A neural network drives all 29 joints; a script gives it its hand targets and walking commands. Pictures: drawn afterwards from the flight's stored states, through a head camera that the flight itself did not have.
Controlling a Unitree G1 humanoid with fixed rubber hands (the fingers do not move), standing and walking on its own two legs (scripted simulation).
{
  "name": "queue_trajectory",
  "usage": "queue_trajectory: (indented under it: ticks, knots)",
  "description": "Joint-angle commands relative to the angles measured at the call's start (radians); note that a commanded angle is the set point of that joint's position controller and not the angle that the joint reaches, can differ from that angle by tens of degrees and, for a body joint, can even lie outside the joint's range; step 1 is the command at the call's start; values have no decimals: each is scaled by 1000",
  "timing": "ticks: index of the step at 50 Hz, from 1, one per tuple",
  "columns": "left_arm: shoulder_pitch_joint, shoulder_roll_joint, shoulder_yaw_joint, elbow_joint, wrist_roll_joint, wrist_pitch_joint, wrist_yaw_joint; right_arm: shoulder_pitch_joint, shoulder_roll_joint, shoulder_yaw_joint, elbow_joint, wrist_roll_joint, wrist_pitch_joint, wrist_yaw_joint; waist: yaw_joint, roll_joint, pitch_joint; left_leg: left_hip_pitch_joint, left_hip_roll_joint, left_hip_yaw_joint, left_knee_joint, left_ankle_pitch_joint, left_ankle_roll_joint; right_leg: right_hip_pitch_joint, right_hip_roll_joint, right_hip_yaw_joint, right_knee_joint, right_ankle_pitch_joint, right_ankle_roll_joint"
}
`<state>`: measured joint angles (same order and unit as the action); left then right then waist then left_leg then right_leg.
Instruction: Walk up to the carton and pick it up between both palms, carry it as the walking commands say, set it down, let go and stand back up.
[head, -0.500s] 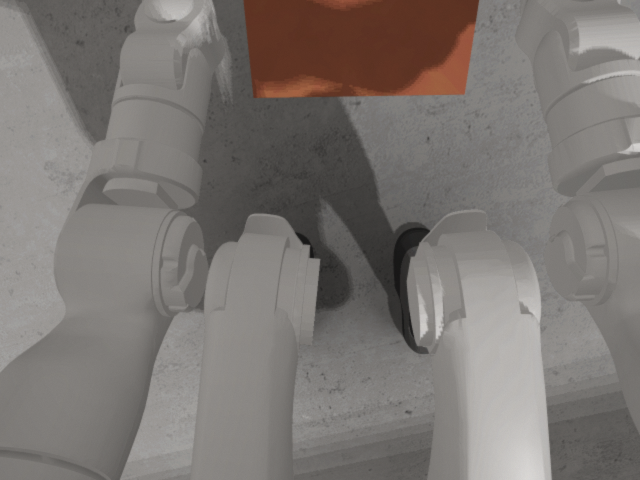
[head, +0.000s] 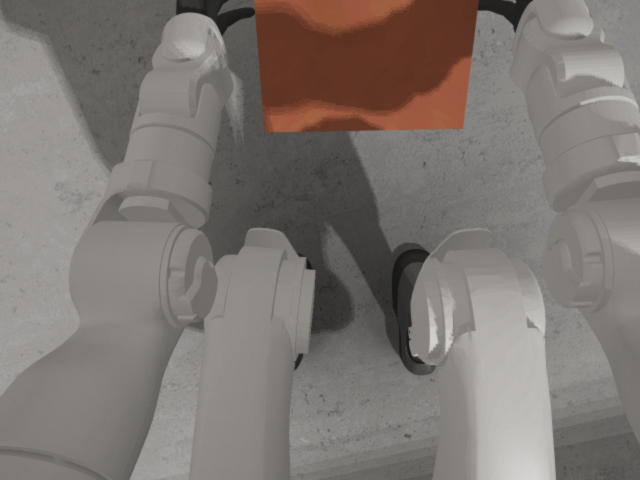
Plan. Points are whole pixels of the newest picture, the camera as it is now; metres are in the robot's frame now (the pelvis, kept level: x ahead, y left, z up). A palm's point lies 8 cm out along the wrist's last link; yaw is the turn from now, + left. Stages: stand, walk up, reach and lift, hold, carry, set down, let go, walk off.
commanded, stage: set down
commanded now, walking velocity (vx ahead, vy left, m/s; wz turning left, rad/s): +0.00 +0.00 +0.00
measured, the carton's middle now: (360, 28) +0.54 -0.01 -0.26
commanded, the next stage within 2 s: none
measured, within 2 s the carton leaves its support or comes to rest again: rests again in 0.78 s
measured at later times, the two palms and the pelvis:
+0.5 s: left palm (199, 17) +0.54 +0.15 -0.17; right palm (530, 0) +0.54 -0.17 -0.18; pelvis +0.01 +0.00 -0.01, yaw +0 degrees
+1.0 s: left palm (202, 13) +0.54 +0.15 -0.18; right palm out of the picture +0.55 -0.17 -0.19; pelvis +0.01 +0.00 -0.01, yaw +0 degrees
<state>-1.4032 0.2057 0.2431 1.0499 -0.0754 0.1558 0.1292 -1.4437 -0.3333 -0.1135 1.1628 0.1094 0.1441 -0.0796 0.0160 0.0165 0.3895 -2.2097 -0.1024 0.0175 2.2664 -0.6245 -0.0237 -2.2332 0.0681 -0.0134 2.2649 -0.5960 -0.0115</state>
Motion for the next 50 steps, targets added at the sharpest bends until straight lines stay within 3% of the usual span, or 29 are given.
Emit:
queue_trajectory:
  ticks: [1, 2, 4, 7, 8, 9, 10, 13, 14, 17, 19, 20, 23, 24, 25, 27, 28, 29, 30, 31, 33, 35, 39, 40, 42, 44, 46, 49, 50]
  knots:
    - [-507, -816, -220, -156, -23, -36, -255, -539, 837, 177, -230, 43, -47, 255, 9, -18, -1038, 407, -20, 25, -165, 378, 23, 442, 34, 9, -184, 350, -12]
    - [-509, -802, -222, -150, -22, -37, -256, -536, 837, 168, -231, 33, -47, 258, 0, -24, -1025, 407, -22, 17, -169, 388, 26, 441, 33, 5, -182, 365, -7]
    - [-516, -807, -210, -160, -11, -38, -256, -531, 839, 181, -235, 42, -52, 258, 23, -16, -1046, 422, -15, 18, -163, 396, 26, 447, 33, 15, -176, 368, -8]
    - [-488, -810, -213, -151, -3, -37, -265, -486, 848, 165, -215, 25, -49, 260, 7, 1, -1011, 396, -23, 17, -164, 399, 29, 438, 38, 16, -175, 382, -12]
    - [-474, -808, -222, -152, -6, -39, -265, -482, 827, 162, -215, 22, -53, 259, -28, 4, -1016, 401, -19, 14, -156, 400, 23, 418, 37, 9, -168, 372, -14]
    - [-495, -798, -224, -166, -13, -42, -266, -463, 838, 166, -189, 23, -49, 260, -6, 2, -1006, 380, -16, 20, -153, 400, 20, 431, 31, 22, -170, 380, -18]
    - [-501, -804, -237, -172, -22, -41, -266, -482, 818, 161, -212, 21, -54, 262, -29, 19, -1018, 387, -19, 14, -155, 406, 18, 435, 29, 21, -160, 392, -15]
    - [-451, -788, -217, -138, 6, -37, -271, -445, 819, 158, -174, 8, -44, 265, -13, 7, -950, 375, -20, 9, -159, 374, 24, 391, 30, 21, -166, 348, -16]
    - [-462, -808, -214, -140, 6, -34, -274, -439, 837, 158, -189, 3, -44, 266, -29, -21, -964, 368, -18, 3, -152, 374, 26, 399, 32, 19, -168, 349, -19]
    - [-423, -786, -198, -94, 8, -33, -277, -427, 805, 152, -172, -15, -43, 265, -14, -5, -908, 350, -22, 14, -144, 362, 20, 402, 29, 32, -171, 342, -21]
    - [-428, -781, -199, -118, 8, -35, -278, -440, 803, 156, -167, -6, -41, 262, -35, -15, -907, 334, -20, 13, -141, 355, 24, 405, 30, 33, -170, 339, -19]
    - [-429, -779, -197, -115, 15, -34, -277, -446, 812, 156, -173, -4, -39, 264, -7, -7, -897, 339, -21, 9, -152, 338, 27, 407, 27, 26, -167, 326, -16]
    - [-403, -789, -173, -86, 31, -27, -284, -419, 821, 147, -161, -21, -34, 267, -8, -20, -857, 312, -20, 11, -143, 315, 28, 389, 32, 36, -173, 307, -24]
    - [-388, -774, -178, -72, 31, -25, -288, -399, 796, 142, -158, -27, -31, 266, -36, -29, -829, 303, -20, 12, -141, 309, 30, 401, 29, 30, -178, 316, -19]
    - [-391, -770, -177, -72, 40, -25, -290, -387, 812, 145, -132, -26, -28, 270, -13, -7, -832, 312, -15, 17, -139, 321, 26, 402, 30, 44, -172, 324, -18]
    - [-386, -783, -177, -74, 35, -22, -295, -376, 804, 142, -128, -34, -25, 271, -31, -28, -825, 314, -17, 17, -136, 311, 29, 417, 29, 36, -170, 319, -20]
    - [-379, -791, -180, -69, 39, -22, -298, -366, 804, 126, -121, -39, -28, 272, -42, -7, -807, 291, -19, 12, -144, 300, 29, 407, 31, 33, -161, 322, -20]
    - [-352, -768, -156, -65, 42, -27, -292, -373, 793, 130, -141, -38, -32, 268, -6, -14, -813, 302, -20, 20, -128, 306, 24, 393, 30, 41, -160, 307, -20]
    - [-377, -766, -173, -79, 39, -30, -292, -388, 806, 134, -133, -36, -30, 271, -27, -20, -818, 306, -19, 15, -131, 329, 30, 385, 31, 38, -156, 323, -20]
    - [-380, -783, -168, -72, 50, -28, -296, -371, 817, 130, -127, -39, -33, 271, -12, -17, -811, 306, -19, 21, -138, 334, 27, 419, 34, 40, -168, 337, -21]
    - [-331, -786, -171, -45, 42, -27, -299, -348, 794, 129, -112, -49, -33, 275, -27, -14, -783, 310, -19, 7, -130, 335, 26, 390, 29, 37, -148, 341, -19]
    - [-348, -782, -167, -66, 43, -32, -301, -355, 805, 133, -128, -42, -35, 278, -16, -9, -812, 317, -21, 20, -120, 339, 23, 419, 32, 48, -151, 351, -24]
    - [-306, -763, -167, -64, 42, -40, -294, -317, 789, 133, -117, -35, -44, 274, -20, -30, -800, 330, -26, 7, -120, 378, 28, 416, 35, 37, -143, 381, -14]
    - [-298, -742, -160, -56, 44, -42, -292, -309, 775, 134, -109, -34, -45, 272, -5, -19, -800, 328, -22, 17, -113, 389, 23, 417, 30, 51, -146, 389, -18]
    - [-296, -730, -164, -54, 36, -44, -284, -310, 751, 120, -112, -41, -48, 265, -37, -19, -796, 356, -22, -1, -116, 386, 24, 387, 32, 35, -138, 371, -14]
    - [-314, -710, -162, -50, 39, -49, -276, -308, 742, 114, -87, -41, -53, 262, -10, 13, -801, 363, -17, 3, -111, 381, 18, 387, 30, 45, -131, 361, -19]
    - [-284, -667, -142, -30, 40, -57, -262, -328, 707, 117, -106, -41, -58, 253, 4, -12, -815, 371, -22, -5, -113, 383, 18, 405, 28, 38, -129, 358, -12]
    - [-266, -561, -112, -22, 44, -72, -235, -294, 603, 95, -88, -38, -76, 221, -7, -8, -859, 411, -11, 1, -109, 409, 13, 430, 23, 32, -124, 388, -4]
    - [-271, -538, -126, -52, 41, -77, -226, -268, 551, 73, -65, -49, -82, 206, -28, -8, -846, 397, -10, -2, -114, 413, 5, 433, 27, 28, -125, 394, -1]
